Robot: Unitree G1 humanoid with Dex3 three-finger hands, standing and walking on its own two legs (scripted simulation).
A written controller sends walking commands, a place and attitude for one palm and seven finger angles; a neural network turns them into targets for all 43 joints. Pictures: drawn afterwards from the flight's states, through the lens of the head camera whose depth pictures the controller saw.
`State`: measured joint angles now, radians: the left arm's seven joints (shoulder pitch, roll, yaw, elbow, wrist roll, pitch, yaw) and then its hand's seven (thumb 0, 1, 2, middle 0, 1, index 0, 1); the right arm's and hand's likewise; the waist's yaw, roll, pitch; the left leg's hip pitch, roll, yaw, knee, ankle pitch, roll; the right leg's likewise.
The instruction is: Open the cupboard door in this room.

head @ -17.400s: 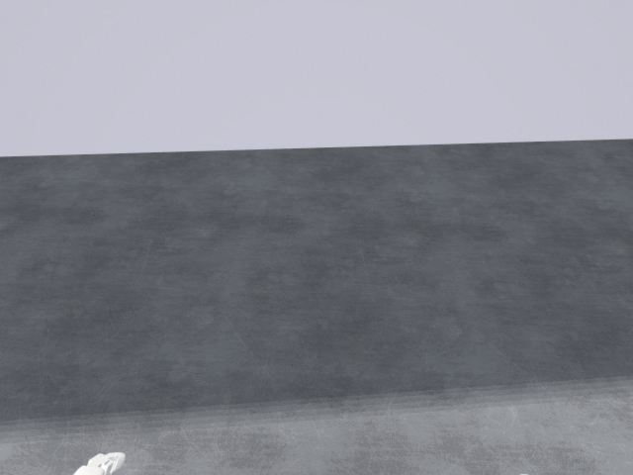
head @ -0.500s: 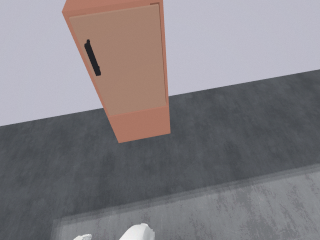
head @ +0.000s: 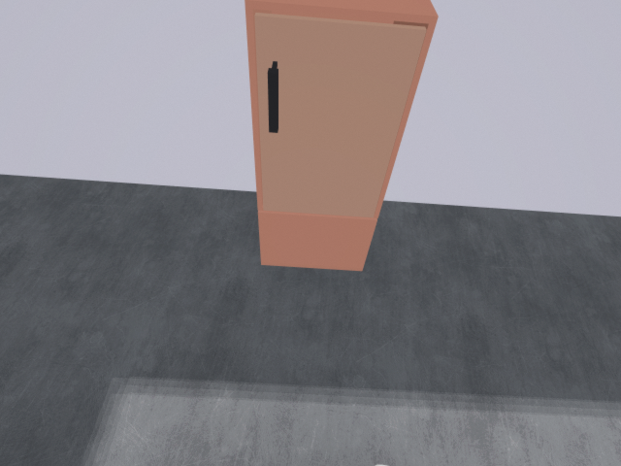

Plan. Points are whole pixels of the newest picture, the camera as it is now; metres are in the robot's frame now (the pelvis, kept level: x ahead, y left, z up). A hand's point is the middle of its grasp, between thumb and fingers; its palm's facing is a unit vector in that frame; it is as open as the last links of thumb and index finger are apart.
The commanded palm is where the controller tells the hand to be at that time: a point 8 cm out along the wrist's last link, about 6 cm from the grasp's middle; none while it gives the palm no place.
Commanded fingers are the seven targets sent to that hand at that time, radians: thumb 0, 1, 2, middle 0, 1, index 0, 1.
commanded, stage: take the last steps up to it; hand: left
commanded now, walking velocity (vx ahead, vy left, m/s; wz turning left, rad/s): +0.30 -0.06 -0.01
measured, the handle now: (274, 97) +0.88 +0.16 -0.01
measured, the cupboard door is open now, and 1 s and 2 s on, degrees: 0 0 0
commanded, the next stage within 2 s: come to a stop and stand still in 0.96 s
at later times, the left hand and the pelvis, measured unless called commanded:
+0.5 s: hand (241, 440) +0.18 +0.11 -0.16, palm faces +0.05 -0.97 -0.24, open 7.2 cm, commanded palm none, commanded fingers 0.00 0.90 0.90 -0.20 -0.30 -0.20 -0.30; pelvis +0.13 -0.07 +0.00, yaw +1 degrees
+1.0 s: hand (228, 399) +0.24 +0.15 -0.18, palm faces +0.08 -0.99 -0.15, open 7.4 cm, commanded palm none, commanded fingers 0.00 0.90 0.90 -0.20 -0.30 -0.20 -0.30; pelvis +0.28 -0.02 +0.00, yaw +0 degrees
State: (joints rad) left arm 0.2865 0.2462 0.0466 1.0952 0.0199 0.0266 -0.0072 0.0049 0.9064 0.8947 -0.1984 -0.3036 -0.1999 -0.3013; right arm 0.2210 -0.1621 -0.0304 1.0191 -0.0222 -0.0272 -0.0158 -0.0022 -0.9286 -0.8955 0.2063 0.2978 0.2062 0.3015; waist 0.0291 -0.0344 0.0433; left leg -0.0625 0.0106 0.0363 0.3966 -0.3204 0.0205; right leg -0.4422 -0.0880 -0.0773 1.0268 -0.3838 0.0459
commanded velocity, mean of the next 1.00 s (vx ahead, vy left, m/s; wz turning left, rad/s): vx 0.26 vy -0.02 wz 0.02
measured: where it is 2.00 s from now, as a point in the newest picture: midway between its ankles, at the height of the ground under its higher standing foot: (313, 423)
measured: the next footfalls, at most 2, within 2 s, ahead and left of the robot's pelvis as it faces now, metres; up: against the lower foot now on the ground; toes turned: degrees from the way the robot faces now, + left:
right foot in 0.28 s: +0.20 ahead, -0.15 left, +0.00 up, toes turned -9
left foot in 0.84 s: +0.33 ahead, +0.08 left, +0.00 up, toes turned +11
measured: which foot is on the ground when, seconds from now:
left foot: down 0.00-0.30, up 0.32-0.82, down 0.84-1.00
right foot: up 0.00-0.26, down 0.28-0.84, up 0.86-1.00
